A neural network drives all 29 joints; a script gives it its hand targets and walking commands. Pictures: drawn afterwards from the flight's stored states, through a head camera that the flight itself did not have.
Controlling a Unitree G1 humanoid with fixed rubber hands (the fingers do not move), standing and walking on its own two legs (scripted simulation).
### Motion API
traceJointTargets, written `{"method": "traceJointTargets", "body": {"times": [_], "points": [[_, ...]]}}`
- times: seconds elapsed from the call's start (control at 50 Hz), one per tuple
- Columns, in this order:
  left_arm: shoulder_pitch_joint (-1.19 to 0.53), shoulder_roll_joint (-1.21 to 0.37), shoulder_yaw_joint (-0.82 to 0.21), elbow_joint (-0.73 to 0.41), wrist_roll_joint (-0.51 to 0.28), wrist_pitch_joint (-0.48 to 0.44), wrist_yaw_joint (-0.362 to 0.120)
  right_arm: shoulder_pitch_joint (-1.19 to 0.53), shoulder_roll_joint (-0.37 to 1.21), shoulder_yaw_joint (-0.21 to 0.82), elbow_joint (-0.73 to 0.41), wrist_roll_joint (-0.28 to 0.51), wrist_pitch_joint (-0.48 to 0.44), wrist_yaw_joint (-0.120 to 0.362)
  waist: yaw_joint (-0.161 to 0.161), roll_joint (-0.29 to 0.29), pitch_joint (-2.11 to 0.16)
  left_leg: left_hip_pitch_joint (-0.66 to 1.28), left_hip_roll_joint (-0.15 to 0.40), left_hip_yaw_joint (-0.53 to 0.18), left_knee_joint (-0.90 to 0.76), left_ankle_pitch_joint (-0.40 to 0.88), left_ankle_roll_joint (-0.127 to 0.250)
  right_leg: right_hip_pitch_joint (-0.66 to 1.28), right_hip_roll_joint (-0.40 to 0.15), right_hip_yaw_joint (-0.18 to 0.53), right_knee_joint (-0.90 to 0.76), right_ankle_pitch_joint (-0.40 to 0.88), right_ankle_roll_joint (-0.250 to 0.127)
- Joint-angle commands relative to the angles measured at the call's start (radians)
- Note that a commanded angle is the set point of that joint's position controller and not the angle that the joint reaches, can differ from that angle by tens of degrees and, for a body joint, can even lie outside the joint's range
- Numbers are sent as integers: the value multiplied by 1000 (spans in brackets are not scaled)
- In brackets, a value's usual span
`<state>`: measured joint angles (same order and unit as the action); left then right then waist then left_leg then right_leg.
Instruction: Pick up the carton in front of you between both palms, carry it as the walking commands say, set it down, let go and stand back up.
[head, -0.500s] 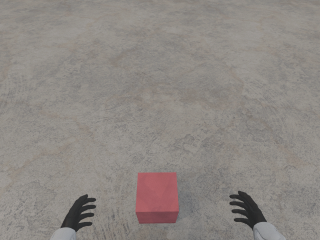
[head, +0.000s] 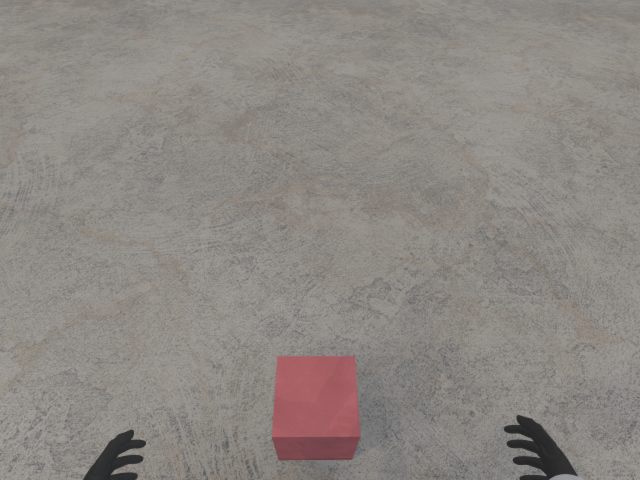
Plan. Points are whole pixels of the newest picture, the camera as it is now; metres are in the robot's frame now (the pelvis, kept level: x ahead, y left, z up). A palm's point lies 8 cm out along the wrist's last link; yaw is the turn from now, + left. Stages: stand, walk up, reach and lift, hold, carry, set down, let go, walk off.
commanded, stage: stand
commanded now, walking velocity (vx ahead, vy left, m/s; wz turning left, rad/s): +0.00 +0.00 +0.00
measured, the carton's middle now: (315, 409) +0.39 +0.01 -0.65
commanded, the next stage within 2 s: none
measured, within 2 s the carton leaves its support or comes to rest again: neither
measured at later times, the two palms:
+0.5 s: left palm out of the picture +0.09 +0.30 -0.09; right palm out of the picture +0.10 -0.30 -0.09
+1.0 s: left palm out of the picture +0.06 +0.31 -0.10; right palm out of the picture +0.07 -0.31 -0.09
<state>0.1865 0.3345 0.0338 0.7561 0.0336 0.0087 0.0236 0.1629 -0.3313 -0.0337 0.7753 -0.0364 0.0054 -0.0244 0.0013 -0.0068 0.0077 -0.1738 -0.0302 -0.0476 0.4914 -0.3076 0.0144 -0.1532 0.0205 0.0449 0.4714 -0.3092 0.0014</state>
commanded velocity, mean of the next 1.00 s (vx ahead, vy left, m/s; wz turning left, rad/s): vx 0.00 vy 0.00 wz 0.00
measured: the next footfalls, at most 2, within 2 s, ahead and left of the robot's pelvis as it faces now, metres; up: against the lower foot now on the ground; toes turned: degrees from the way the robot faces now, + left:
none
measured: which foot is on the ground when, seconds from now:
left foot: down 0.00-1.00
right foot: down 0.00-1.00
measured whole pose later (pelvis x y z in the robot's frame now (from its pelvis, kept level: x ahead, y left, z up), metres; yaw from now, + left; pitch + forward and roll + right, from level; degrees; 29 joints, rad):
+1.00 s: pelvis -0.03 +0.00 +0.01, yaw +0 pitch -3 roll +0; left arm 0.14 0.38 0.00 0.99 0.02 -0.01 0.01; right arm 0.13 -0.38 0.00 1.01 -0.02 -0.01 -0.01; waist 0.00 0.00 0.03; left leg -0.12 -0.03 -0.04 0.37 -0.21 0.01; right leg -0.10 0.01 0.05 0.35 -0.21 0.00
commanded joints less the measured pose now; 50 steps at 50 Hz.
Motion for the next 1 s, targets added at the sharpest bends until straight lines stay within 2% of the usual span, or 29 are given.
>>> {"method": "traceJointTargets", "body": {"times": [0.0, 0.6, 0.98], "points": [[-24, 147, 35, -45, -2, -16, 5, -28, -157, -36, -43, 2, -15, -5, -1, 13, -60, 36, 100, -75, -53, 386, -5, 17, -86, 58, -45, 333, -7], [-61, 192, 12, 123, -12, -24, -3, -60, -200, -9, 127, 13, -26, 1, 2, 8, -6, 41, 118, -95, -157, 252, 1, 36, -112, 92, -149, 224, -16], [-77, 214, 1, 192, -16, -25, -7, -74, -218, -1, 190, 20, -27, 6, 3, 8, -2, 47, 125, -100, -186, 229, 5, 38, -118, 98, -173, 206, -18]]}}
